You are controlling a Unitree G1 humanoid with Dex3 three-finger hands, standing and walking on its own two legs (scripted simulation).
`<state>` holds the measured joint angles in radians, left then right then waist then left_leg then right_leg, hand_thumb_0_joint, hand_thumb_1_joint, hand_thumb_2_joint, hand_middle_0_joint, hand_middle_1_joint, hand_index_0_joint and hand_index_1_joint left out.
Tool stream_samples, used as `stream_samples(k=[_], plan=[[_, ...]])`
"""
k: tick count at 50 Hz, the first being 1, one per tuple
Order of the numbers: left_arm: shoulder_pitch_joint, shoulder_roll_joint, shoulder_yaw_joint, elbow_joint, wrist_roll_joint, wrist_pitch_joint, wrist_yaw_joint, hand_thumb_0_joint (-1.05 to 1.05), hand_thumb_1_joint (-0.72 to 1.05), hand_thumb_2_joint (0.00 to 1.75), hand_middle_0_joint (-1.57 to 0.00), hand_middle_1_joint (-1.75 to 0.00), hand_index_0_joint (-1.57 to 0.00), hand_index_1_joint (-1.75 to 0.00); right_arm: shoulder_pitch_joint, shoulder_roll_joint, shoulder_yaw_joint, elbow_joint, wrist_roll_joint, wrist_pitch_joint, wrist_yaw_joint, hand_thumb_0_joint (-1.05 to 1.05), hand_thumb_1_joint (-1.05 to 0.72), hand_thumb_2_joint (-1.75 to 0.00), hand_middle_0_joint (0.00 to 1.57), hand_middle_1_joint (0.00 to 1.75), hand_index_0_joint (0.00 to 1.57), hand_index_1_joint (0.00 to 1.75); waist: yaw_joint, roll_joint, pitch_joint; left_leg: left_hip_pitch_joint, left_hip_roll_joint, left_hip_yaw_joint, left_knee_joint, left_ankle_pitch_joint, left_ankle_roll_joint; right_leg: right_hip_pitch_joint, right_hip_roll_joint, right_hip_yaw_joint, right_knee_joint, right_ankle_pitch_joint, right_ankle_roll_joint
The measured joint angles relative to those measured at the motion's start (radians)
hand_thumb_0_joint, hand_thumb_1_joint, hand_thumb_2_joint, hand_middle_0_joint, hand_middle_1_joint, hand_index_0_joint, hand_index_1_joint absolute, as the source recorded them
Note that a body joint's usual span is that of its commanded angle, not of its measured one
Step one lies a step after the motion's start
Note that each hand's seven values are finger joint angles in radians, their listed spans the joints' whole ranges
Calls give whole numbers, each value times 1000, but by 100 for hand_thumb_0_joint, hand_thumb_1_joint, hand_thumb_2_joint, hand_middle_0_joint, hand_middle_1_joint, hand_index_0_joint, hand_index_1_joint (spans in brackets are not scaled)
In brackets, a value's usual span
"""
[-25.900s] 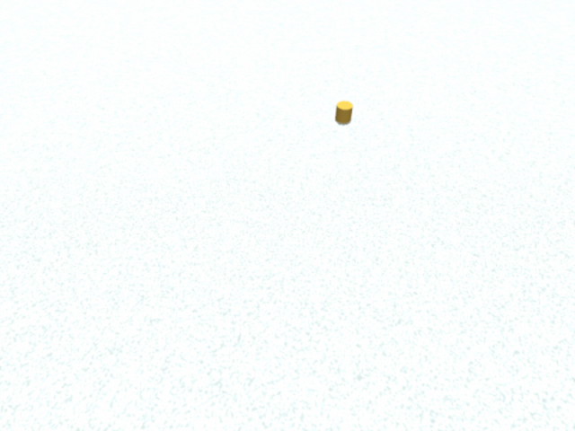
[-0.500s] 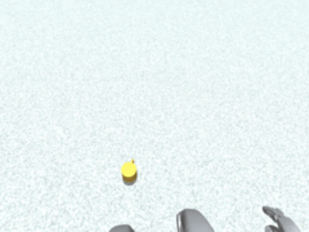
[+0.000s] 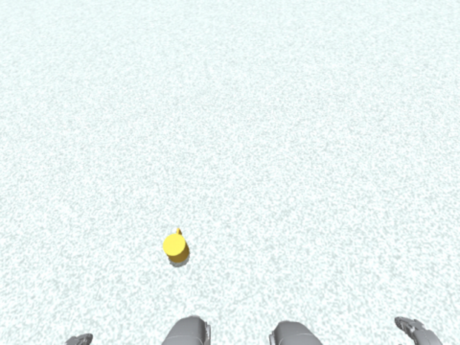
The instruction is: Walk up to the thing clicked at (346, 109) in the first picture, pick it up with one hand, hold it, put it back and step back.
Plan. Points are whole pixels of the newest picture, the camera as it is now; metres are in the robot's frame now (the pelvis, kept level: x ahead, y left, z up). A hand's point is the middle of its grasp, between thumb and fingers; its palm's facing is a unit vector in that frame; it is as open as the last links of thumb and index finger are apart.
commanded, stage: stand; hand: left
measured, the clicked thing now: (177, 244) +0.55 +0.26 -0.70
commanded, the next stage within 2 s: walk up in 0.90 s
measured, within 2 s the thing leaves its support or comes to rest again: neither
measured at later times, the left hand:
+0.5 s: hand out of the picture +0.05 +0.25 -0.12, palm faces +0.02 -0.95 -0.32, open 7.3 cm
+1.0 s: hand out of the picture +0.07 +0.26 -0.13, palm faces +0.05 -0.93 -0.36, open 7.3 cm
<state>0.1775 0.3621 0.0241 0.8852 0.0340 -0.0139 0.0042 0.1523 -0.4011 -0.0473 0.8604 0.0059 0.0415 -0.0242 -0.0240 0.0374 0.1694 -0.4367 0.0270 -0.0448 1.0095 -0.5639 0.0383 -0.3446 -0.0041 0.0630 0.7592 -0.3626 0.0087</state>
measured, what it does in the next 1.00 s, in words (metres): steps on the spot: left foot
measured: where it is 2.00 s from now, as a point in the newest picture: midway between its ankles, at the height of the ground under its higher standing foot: outside the picture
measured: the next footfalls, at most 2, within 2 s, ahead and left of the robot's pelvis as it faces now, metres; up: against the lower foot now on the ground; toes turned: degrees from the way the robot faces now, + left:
left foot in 0.16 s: +0.03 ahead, +0.15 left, +0.00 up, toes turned +1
left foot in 1.42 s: -0.11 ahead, +0.13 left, +0.00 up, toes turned +3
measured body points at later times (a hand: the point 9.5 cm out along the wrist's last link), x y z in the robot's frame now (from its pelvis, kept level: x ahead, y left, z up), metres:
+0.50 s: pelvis -0.02 +0.00 +0.03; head -0.02 +0.00 +0.48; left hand +0.05 +0.30 -0.10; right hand +0.07 -0.30 -0.10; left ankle -0.01 +0.15 -0.71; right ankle +0.03 -0.13 -0.71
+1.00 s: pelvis -0.01 +0.00 +0.03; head +0.03 +0.00 +0.47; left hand +0.07 +0.31 -0.10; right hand +0.09 -0.30 -0.11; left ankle -0.01 +0.15 -0.71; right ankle +0.03 -0.13 -0.71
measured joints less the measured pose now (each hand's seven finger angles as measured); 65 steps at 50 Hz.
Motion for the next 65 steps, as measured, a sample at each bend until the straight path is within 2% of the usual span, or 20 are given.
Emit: stream_samples(k=[3,6,8,9,10,13,15,22,35,45,52,58,60,61,63,65], plan=[[-2,-10,-5,4,-2,-2,8,1,91,90,-21,-30,-21,-30,24,16,1,19,2,-6,13,0,-91,-90,20,29,20,30,-6,12,-41,46,-27,-24,-42,24,-4,33,-12,-9,-71,38,3],[-24,-1,1,1,-8,-5,8,1,90,90,-21,-30,-21,-30,39,28,3,40,-4,-16,19,0,-91,-90,20,30,21,30,-6,4,-59,127,-18,4,-210,39,-17,46,-21,-17,-110,64,5],[-44,8,7,0,-16,-5,7,1,90,90,-21,-30,-21,-30,44,30,0,56,-8,-31,20,0,-91,-90,20,30,21,30,-8,-2,-63,194,-14,15,-372,171,-26,39,-21,-25,-108,69,11],[-59,16,12,5,-22,-3,8,1,90,90,-21,-30,-21,-30,41,37,-2,69,-12,-38,18,0,-91,-90,20,30,21,30,-9,-20,-55,211,-22,18,-412,255,-43,38,-29,-23,-101,69,15],[-70,20,18,13,-29,2,10,1,90,90,-21,-30,-21,-30,41,46,-1,82,-17,-43,17,0,-91,-90,20,30,21,30,-3,-41,-50,222,-29,26,-427,273,-55,41,-37,-13,-102,73,15],[-79,16,19,39,-43,12,6,1,91,90,-20,-30,-21,-30,50,52,10,116,-24,-45,25,0,-91,-90,20,30,21,30,6,-52,-66,232,-16,25,-453,279,-64,66,-23,-15,-162,93,5],[-76,15,15,65,-39,10,-6,1,91,90,-20,-30,-21,-30,50,55,14,137,-19,-41,30,0,-91,-90,20,30,21,30,7,-61,-79,242,-12,19,-479,289,-66,85,-20,-20,-207,134,5],[-44,-12,-9,156,-29,0,-24,1,91,90,-20,-30,-21,-30,13,45,19,183,-14,-54,37,0,-91,-90,20,30,20,30,11,-54,-108,281,-5,8,-564,337,-77,131,-17,-33,-295,176,11],[-28,-11,-10,235,-27,-7,-17,1,91,90,-20,-30,-21,-30,-39,52,28,229,-15,-56,42,0,-91,-90,20,29,20,30,29,-28,-113,282,7,-1,-611,358,-83,139,-7,-43,-352,200,5],[-62,-13,-11,249,-29,-8,-12,1,91,90,-20,-30,-21,-30,-50,58,36,267,-15,-51,37,0,-91,-90,20,29,20,30,23,-32,-114,293,4,3,-633,355,-81,148,-10,-41,-370,196,9],[-136,6,17,178,-50,19,3,1,91,90,-20,-30,-21,-30,-115,31,27,234,4,-28,26,0,-91,-90,20,30,21,30,22,-45,-24,221,-8,8,-543,338,-74,69,-19,-31,-271,176,10],[-169,31,22,134,-37,43,5,1,91,90,-20,-30,-21,-30,-150,6,8,188,2,-5,23,0,-91,-90,20,30,20,30,17,-47,18,146,-12,11,-454,326,-72,-11,-18,-25,-174,162,4],[-168,29,25,123,-33,46,2,1,91,90,-20,-30,-21,-30,-151,-4,4,174,2,2,23,0,-91,-90,20,30,20,30,12,-35,21,114,-10,4,-407,312,-58,-32,-14,-31,-147,159,-1],[-167,25,25,117,-30,48,0,1,91,90,-20,-30,-21,-30,-151,-11,2,168,1,5,23,0,-91,-90,20,30,20,30,9,-28,24,95,-14,-3,-369,280,-45,-40,-14,-34,-137,159,-2],[-167,16,26,103,-20,51,-2,1,91,90,-20,-30,-21,-30,-144,-19,-3,154,-5,11,23,0,-91,-90,20,29,20,30,13,-29,30,54,-49,-9,-232,147,-29,-57,-24,-25,-122,165,0],[-164,9,28,86,-9,55,-1,1,91,90,-20,-30,-21,-30,-126,-22,-8,138,-9,14,28,0,-91,-90,20,29,20,30,16,-37,29,31,-83,1,-108,82,-20,-76,-38,-12,-126,182,1]])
